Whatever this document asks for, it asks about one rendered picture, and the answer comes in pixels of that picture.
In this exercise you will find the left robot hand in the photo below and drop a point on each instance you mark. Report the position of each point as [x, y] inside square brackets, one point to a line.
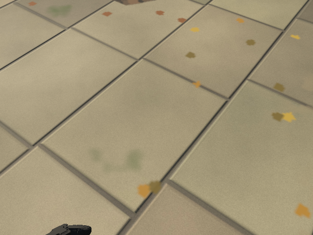
[66, 229]

